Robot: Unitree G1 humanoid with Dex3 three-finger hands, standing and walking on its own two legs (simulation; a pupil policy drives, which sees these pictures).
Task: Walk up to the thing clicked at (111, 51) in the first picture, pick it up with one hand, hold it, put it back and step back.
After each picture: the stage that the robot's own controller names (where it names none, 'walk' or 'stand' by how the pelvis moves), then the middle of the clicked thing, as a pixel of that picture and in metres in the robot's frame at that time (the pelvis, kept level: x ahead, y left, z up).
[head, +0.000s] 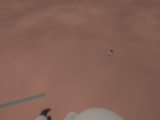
stand; (111, 52) +1.40 -0.46 -0.72
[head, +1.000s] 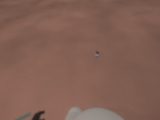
walk; (97, 54) +1.34 -0.06 -0.70
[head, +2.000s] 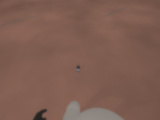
walk; (78, 68) +0.86 +0.23 -0.71
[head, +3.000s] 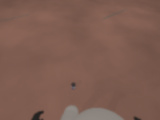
walk; (73, 85) +0.51 +0.19 -0.70
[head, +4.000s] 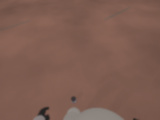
stand; (73, 99) +0.32 +0.20 -0.70
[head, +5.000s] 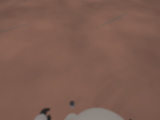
stand; (72, 104) +0.30 +0.19 -0.73
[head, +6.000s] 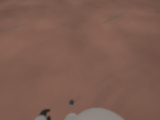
stand; (72, 103) +0.31 +0.20 -0.73
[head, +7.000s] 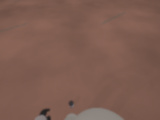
stand; (71, 104) +0.29 +0.21 -0.73
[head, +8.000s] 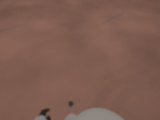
stand; (71, 104) +0.29 +0.21 -0.73
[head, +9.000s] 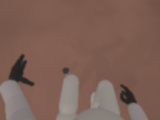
go down; (66, 71) +0.36 +0.22 -0.41
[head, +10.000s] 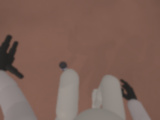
go down; (63, 66) +0.37 +0.24 -0.31
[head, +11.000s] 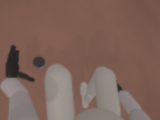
close in; (39, 63) +0.34 +0.28 -0.22
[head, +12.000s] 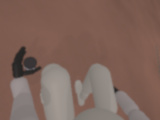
close; (30, 64) +0.35 +0.28 -0.21
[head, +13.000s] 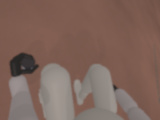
lift; (28, 64) +0.34 +0.28 -0.21
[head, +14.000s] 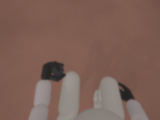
lift; (58, 72) +0.29 +0.23 -0.05
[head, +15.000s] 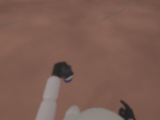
hold; (67, 73) +0.32 +0.17 +0.03
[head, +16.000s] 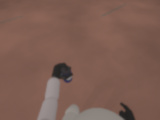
hold; (66, 74) +0.33 +0.17 +0.00
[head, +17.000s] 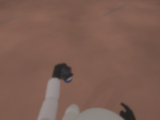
hold; (67, 74) +0.33 +0.17 +0.00
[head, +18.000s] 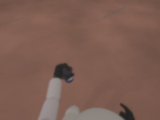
hold; (68, 74) +0.33 +0.16 +0.01
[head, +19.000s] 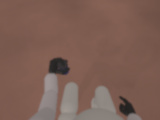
crouch; (63, 67) +0.36 +0.19 -0.07
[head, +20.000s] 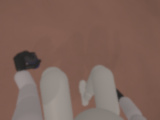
lower; (32, 61) +0.36 +0.29 -0.21
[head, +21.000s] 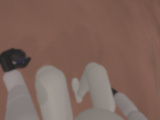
lower; (20, 59) +0.38 +0.30 -0.22
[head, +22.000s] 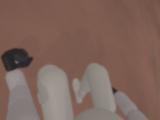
lower; (22, 59) +0.37 +0.30 -0.22
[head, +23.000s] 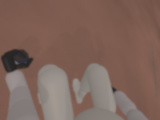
lower; (22, 60) +0.37 +0.30 -0.22
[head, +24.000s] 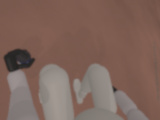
loosen; (24, 59) +0.36 +0.30 -0.22
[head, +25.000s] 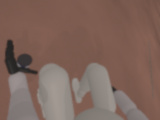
withdraw; (24, 61) +0.35 +0.29 -0.22
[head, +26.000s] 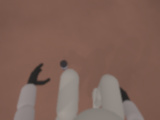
walk; (64, 65) +0.39 +0.24 -0.31
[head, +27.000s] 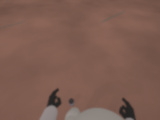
stand; (71, 102) +0.32 +0.18 -0.66
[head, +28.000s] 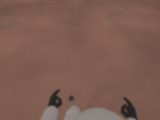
stand; (71, 99) +0.34 +0.20 -0.66
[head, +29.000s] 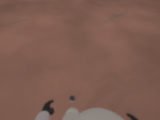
stand; (72, 99) +0.34 +0.19 -0.70
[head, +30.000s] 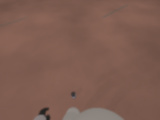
walk; (73, 95) +0.37 +0.19 -0.71
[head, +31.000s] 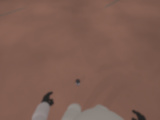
walk; (77, 82) +0.49 +0.15 -0.70
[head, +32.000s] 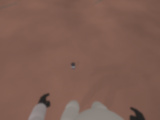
walk; (73, 65) +0.76 +0.24 -0.70
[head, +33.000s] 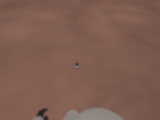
stand; (76, 65) +0.94 +0.23 -0.71
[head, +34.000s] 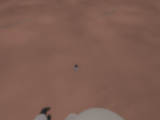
stand; (76, 67) +0.94 +0.25 -0.73
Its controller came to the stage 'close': yes
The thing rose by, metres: 0.71
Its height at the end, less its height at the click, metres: +0.00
